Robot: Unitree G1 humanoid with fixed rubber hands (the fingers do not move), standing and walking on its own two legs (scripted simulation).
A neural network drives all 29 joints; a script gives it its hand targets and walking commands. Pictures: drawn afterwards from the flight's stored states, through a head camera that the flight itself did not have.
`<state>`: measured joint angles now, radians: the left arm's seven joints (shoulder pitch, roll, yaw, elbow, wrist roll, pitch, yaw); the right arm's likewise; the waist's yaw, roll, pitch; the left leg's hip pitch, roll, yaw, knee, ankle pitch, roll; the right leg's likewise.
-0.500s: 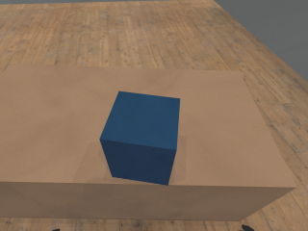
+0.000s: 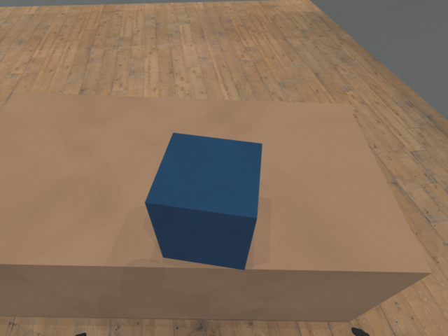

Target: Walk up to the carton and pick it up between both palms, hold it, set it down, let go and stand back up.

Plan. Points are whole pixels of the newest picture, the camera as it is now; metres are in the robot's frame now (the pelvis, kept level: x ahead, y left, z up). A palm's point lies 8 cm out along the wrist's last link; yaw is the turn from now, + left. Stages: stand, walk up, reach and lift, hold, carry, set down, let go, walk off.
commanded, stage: stand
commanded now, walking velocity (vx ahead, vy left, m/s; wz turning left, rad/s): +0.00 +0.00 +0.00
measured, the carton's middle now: (210, 203) +0.42 +0.03 -0.07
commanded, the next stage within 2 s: walk up in 0.20 s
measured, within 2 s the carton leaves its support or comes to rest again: neither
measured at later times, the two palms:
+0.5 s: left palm out of the picture +0.09 +0.29 -0.12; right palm out of the picture +0.08 -0.28 -0.11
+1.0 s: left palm out of the picture +0.03 +0.32 -0.11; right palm out of the picture +0.07 -0.27 -0.11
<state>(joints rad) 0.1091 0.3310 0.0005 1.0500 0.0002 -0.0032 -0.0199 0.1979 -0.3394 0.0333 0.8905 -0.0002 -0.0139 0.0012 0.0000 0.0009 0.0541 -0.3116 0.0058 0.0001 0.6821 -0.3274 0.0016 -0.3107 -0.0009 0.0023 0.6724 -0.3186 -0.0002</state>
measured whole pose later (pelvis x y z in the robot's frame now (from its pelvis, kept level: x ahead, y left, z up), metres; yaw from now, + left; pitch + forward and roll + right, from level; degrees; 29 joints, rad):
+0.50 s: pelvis +0.00 +0.00 +0.00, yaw +0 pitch -3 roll +0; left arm 0.09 0.34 0.00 1.05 0.00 -0.01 -0.01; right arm 0.19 -0.34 0.00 0.89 0.00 0.01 0.00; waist 0.00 0.00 0.08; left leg -0.31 0.00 0.00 0.68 -0.32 0.00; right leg -0.31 -0.01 0.00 0.67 -0.31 0.00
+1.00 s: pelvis -0.01 +0.02 +0.00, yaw +1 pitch -3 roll +0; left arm 0.19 0.34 0.04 1.05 0.00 -0.03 0.02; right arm 0.18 -0.35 -0.05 0.89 0.00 0.04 0.02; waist 0.00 0.03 0.11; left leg -0.33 -0.01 0.01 0.69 -0.37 0.03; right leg -0.25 -0.03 -0.01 0.67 -0.37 0.00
